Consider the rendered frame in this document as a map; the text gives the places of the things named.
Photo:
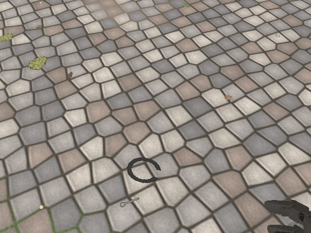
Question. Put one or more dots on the robot right hand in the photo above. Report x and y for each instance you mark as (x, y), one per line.
(294, 210)

